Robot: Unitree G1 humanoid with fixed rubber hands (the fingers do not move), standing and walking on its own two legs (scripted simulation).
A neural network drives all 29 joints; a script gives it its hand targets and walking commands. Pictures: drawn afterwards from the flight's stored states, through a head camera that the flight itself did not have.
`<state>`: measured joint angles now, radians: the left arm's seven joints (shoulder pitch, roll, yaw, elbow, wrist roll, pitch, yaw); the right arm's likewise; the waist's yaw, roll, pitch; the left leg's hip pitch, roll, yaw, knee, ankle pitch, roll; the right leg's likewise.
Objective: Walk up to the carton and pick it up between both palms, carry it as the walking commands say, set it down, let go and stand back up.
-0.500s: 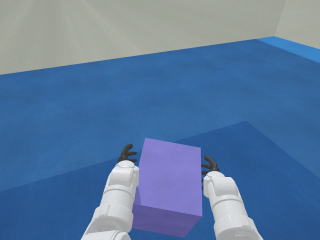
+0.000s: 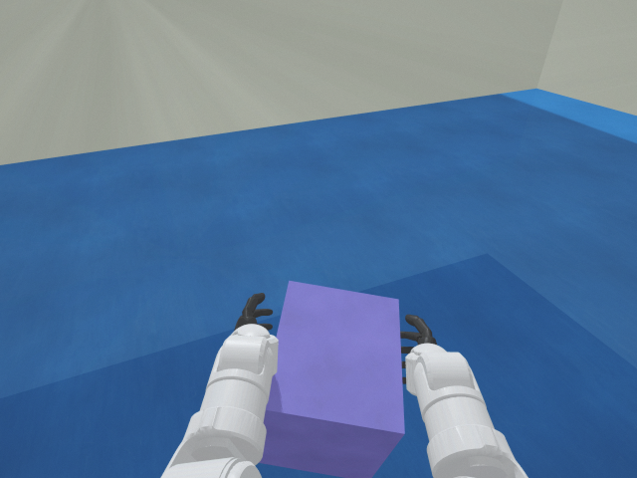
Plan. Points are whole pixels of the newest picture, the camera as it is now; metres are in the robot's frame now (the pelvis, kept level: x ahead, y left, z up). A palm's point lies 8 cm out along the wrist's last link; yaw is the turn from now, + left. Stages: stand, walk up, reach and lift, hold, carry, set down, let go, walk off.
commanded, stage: hold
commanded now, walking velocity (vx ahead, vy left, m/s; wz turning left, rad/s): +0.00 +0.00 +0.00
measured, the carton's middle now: (328, 380) +0.32 +0.01 -0.03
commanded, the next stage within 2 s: carry in 1.18 s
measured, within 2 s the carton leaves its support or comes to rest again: neither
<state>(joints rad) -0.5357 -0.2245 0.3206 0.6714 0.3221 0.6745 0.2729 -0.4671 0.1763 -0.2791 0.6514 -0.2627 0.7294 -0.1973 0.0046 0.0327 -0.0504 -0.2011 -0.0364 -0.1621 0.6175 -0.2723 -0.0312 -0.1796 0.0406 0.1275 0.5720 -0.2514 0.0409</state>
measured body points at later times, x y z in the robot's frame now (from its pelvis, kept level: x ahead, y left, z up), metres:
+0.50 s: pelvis +0.01 +0.00 +0.00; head -0.08 -0.01 +0.44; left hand +0.32 +0.12 +0.06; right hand +0.31 -0.12 +0.03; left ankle +0.05 +0.13 -0.73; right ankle +0.05 -0.15 -0.73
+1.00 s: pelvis +0.01 +0.00 +0.00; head -0.08 -0.01 +0.45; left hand +0.32 +0.12 +0.06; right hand +0.31 -0.13 +0.03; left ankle +0.05 +0.13 -0.73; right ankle +0.05 -0.15 -0.73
